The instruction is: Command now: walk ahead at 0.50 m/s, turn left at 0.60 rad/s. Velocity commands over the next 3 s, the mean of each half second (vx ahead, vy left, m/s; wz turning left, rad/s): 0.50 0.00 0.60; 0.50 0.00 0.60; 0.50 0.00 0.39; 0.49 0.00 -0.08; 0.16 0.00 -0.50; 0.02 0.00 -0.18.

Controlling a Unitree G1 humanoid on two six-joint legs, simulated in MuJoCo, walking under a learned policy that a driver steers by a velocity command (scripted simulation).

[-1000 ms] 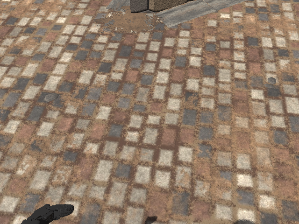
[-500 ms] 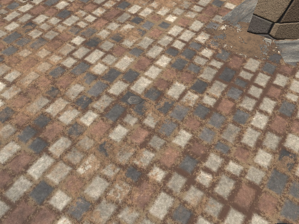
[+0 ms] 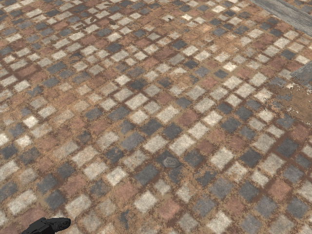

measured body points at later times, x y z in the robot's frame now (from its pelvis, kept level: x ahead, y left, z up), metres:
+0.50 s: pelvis +0.26 +0.07 -0.01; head +0.30 +0.10 +0.44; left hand +0.21 +0.37 -0.14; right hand +0.54 -0.11 -0.08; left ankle +0.33 +0.17 -0.73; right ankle +0.11 -0.12 -0.66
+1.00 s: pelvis +0.54 +0.14 +0.00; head +0.56 +0.16 +0.45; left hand +0.57 +0.47 -0.08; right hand +0.75 -0.07 -0.11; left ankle +0.34 +0.17 -0.67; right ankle +0.68 +0.10 -0.73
